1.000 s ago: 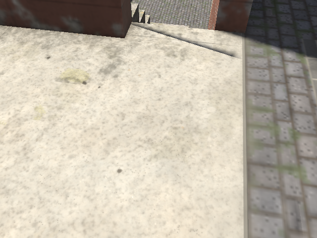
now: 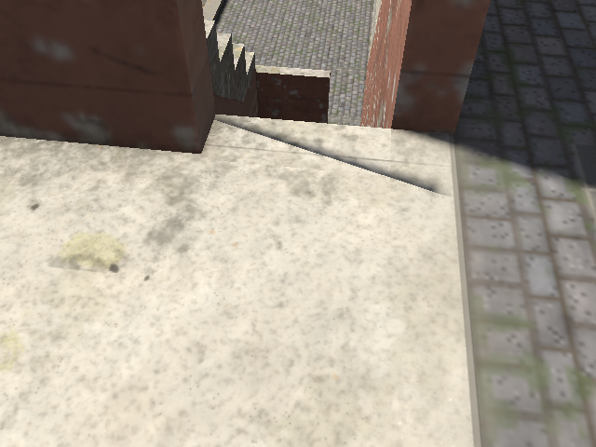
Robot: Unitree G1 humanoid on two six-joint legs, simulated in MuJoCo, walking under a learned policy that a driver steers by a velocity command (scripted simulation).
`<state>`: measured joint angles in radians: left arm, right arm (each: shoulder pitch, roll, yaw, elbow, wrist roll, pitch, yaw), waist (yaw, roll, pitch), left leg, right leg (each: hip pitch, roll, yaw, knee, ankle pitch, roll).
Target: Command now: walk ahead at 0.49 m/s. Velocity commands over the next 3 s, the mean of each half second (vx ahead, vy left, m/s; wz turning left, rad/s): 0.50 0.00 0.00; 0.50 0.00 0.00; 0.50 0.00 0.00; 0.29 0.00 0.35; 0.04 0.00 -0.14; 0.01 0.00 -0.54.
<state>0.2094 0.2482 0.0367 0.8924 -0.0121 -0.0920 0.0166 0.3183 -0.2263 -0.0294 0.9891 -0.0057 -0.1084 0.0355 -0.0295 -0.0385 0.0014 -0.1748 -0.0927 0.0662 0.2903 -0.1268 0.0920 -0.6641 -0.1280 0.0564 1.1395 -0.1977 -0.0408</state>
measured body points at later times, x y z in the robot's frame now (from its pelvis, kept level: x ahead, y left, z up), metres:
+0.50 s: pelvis +0.28 -0.08 +0.00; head +0.29 -0.10 +0.45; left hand +0.33 +0.18 -0.12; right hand +0.37 -0.35 -0.14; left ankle +0.29 +0.08 -0.66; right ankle +0.30 -0.16 -0.74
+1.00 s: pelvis +0.55 -0.01 -0.01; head +0.58 +0.00 +0.44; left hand +0.59 +0.25 -0.15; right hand +0.67 -0.28 -0.13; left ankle +0.61 +0.07 -0.74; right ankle +0.47 -0.17 -0.65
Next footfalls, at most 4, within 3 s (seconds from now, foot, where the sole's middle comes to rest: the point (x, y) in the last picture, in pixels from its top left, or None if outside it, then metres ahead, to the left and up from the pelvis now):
0.30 right None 0.34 -0.17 -0.78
0.86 left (270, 392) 0.65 0.07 -0.78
1.42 right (356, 281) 0.97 -0.16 -0.78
1.96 left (267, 225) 1.18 0.08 -0.78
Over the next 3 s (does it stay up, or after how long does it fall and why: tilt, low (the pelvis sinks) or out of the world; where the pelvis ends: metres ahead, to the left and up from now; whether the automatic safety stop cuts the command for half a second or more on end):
stays up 1.14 -0.06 -0.01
